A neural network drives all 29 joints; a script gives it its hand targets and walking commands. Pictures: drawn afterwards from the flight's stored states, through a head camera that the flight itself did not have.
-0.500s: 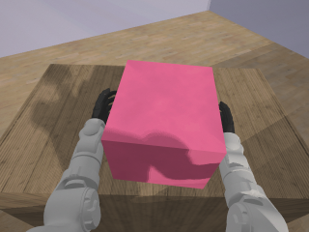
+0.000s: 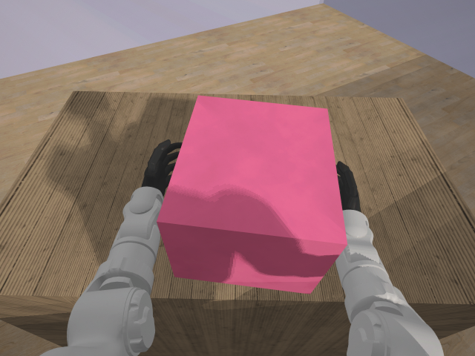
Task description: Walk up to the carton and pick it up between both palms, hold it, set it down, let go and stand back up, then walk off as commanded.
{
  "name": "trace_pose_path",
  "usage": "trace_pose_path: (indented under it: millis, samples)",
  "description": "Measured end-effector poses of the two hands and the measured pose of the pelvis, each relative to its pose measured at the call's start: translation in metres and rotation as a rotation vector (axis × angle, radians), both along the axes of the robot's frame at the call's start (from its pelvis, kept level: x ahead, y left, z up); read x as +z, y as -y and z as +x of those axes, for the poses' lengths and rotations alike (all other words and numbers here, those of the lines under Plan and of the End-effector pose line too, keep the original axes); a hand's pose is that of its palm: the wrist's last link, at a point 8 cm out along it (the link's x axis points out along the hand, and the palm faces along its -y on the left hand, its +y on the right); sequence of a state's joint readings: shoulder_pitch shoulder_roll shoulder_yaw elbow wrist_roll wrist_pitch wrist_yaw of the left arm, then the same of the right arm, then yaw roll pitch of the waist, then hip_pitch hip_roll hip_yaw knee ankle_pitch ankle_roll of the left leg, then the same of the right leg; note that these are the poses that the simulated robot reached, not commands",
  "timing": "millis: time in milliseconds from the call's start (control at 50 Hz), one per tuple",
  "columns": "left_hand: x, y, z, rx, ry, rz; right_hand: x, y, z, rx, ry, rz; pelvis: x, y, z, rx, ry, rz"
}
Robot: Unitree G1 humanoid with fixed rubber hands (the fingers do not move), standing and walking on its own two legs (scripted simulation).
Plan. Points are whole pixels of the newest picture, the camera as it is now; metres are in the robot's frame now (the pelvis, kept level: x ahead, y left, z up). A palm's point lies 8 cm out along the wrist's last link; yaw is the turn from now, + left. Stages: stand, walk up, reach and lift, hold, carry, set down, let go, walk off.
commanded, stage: set down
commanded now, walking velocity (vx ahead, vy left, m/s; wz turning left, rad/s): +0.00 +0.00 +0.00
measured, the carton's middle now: (252, 191) +0.39 -0.01 +0.04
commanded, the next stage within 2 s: none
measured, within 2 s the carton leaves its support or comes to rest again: rests again in 0.54 s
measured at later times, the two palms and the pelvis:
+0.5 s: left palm (159, 192) +0.39 +0.17 +0.03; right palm (340, 214) +0.36 -0.17 +0.01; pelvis +0.01 +0.00 +0.00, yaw +0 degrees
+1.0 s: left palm (156, 196) +0.39 +0.17 +0.02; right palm (337, 217) +0.36 -0.17 +0.01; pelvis +0.00 +0.01 +0.00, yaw +0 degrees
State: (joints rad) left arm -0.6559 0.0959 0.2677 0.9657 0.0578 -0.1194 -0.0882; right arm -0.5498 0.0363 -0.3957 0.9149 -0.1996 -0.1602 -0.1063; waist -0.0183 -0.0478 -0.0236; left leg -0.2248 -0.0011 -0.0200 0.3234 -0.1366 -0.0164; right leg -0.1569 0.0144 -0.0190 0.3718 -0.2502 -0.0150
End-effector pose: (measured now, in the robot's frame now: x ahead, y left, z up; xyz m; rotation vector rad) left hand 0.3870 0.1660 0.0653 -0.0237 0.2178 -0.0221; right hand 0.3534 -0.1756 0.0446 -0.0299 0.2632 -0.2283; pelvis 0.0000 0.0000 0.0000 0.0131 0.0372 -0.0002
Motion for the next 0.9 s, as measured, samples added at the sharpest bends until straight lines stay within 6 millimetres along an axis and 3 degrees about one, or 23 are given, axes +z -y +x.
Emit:
trace_pose_path:
  millis: [620, 900]
  samples:
    - [-0.042, -0.003, 0.007, -0.015, -0.012, 0.021, -0.038, -0.003, 0.003, -0.009, -0.016, -0.015, -0.001, -0.005, 0.006, 0.001, -0.1, -0.006]
    - [-0.045, -0.005, 0.006, -0.015, -0.003, 0.046, -0.039, -0.005, 0.003, 0.0, -0.002, -0.018, -0.002, -0.007, 0.004, 0.001, -0.114, -0.009]
